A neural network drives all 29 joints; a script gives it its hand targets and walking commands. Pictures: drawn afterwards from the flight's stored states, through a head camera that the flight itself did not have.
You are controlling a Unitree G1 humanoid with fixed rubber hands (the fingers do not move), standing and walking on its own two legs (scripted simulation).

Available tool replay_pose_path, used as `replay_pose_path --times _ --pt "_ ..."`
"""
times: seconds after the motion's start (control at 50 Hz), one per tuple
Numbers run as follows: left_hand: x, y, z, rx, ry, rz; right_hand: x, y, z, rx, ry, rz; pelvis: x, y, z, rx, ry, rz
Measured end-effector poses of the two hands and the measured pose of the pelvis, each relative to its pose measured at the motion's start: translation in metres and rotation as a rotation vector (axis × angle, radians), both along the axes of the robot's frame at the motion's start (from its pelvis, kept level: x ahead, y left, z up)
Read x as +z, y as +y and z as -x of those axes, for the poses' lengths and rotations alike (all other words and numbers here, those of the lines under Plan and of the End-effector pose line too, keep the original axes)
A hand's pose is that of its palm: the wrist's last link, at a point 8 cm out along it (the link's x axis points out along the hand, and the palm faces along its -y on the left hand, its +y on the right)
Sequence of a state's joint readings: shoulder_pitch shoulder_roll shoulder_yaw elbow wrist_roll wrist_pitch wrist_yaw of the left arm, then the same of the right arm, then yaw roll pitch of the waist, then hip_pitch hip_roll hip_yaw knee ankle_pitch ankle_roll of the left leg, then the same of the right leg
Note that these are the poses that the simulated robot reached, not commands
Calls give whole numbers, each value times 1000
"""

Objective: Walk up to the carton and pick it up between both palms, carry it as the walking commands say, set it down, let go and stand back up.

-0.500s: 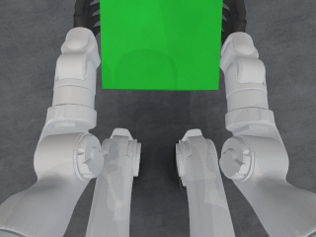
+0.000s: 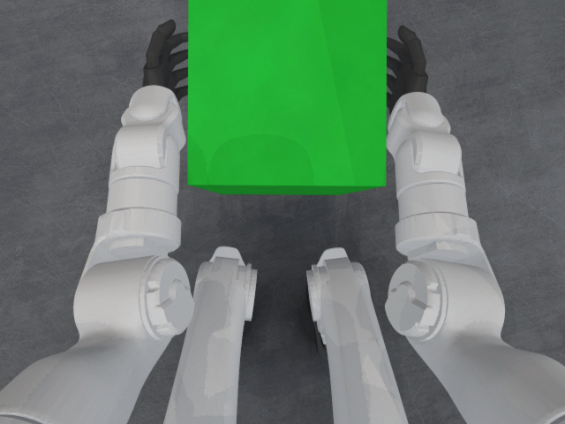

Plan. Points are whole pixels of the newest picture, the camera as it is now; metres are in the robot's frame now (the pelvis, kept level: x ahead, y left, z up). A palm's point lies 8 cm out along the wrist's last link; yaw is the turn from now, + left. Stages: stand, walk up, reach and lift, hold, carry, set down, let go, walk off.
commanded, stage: reach and lift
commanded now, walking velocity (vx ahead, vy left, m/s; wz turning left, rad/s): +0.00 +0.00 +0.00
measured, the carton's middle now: (283, 120) +0.49 +0.00 -0.14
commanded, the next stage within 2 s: none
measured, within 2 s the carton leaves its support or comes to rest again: neither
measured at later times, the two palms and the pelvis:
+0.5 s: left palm (140, 78) +0.49 +0.15 +0.00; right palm (439, 84) +0.49 -0.15 +0.01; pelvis +0.01 +0.00 +0.06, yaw +0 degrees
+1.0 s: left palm (105, 59) +0.47 +0.15 +0.07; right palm (487, 70) +0.47 -0.15 +0.08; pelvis +0.03 +0.00 +0.12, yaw +0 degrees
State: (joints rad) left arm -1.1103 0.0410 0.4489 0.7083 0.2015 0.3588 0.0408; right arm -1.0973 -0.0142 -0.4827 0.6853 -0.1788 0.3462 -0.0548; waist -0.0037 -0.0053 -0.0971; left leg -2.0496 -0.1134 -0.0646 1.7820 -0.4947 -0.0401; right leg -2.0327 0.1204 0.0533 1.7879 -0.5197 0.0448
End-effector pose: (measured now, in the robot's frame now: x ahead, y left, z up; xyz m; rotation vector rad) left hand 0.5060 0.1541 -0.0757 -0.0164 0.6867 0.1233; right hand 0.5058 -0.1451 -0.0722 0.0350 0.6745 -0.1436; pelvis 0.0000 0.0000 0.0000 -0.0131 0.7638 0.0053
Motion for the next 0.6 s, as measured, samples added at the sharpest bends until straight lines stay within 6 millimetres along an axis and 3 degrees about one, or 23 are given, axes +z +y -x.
replay_pose_path --times 0.6 --pt "91 -2 23 5 0 1 92 -2 22 0 0 1 71 -1 -18 -1 -64 -3"
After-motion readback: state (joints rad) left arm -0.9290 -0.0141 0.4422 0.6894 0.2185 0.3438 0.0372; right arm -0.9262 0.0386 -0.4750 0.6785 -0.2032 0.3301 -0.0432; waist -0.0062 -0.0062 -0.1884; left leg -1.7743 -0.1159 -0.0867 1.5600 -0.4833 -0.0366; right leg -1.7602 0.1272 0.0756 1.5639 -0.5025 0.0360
